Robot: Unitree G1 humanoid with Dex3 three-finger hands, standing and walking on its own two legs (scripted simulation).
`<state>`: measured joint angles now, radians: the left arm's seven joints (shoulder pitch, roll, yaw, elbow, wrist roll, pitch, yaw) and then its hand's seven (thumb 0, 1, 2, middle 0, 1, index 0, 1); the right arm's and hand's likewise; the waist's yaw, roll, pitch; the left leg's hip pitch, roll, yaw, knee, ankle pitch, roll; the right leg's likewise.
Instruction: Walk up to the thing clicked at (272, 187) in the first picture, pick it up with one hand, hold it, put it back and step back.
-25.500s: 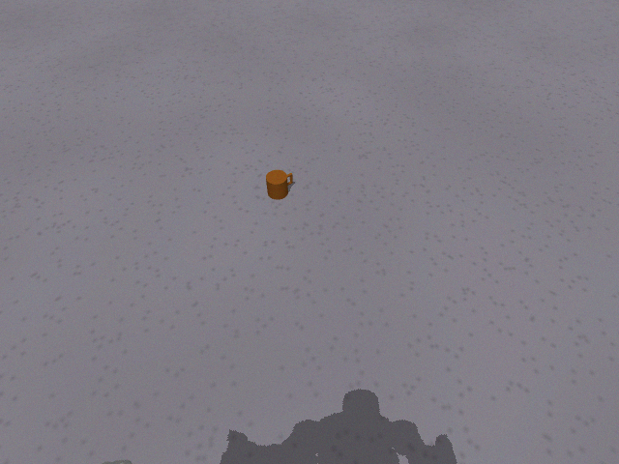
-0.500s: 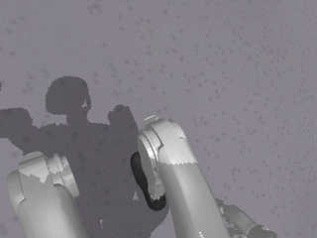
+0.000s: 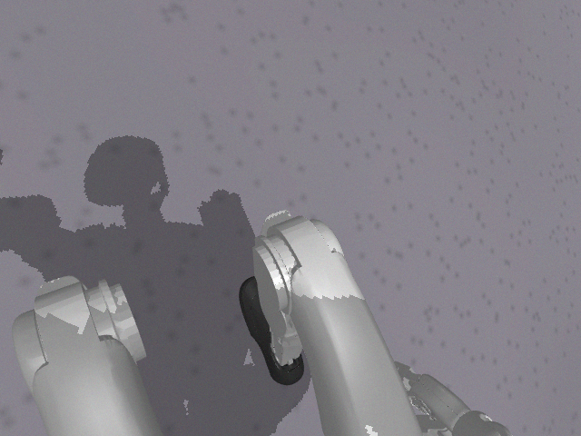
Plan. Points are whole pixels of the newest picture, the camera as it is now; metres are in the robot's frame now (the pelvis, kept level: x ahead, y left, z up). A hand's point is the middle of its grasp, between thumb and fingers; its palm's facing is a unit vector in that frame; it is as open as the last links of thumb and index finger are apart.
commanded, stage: settle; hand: left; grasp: from above
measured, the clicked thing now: out of the picture +0.46 +0.29 -0.26
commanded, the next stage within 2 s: lift in 0.98 s
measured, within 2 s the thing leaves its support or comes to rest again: leaves its support in 0.48 s
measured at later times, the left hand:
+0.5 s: hand out of the picture +0.45 +0.32 -0.21, palm faces -0.38 -0.12 -0.92, open 12.0 cm
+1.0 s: hand out of the picture +0.42 +0.32 -0.13, palm faces -0.49 -0.12 -0.87, open 11.8 cm
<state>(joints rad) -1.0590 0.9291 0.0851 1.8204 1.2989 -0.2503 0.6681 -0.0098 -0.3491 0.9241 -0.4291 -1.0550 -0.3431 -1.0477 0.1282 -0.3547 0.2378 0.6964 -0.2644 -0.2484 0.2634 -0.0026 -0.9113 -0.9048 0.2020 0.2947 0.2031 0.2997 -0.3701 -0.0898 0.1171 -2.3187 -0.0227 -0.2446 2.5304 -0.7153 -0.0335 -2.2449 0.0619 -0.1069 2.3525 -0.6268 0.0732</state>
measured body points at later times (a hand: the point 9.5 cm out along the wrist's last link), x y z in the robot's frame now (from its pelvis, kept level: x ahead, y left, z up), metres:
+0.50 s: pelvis +0.01 +0.00 +0.01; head +0.26 +0.11 +0.36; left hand +0.46 +0.32 -0.16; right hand +0.06 -0.26 -0.06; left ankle +0.07 +0.13 -0.27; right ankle +0.12 -0.13 -0.27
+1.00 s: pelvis +0.00 -0.01 +0.05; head +0.24 +0.08 +0.42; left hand +0.44 +0.32 -0.08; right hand +0.11 -0.28 -0.06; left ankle +0.07 +0.13 -0.27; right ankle +0.12 -0.13 -0.27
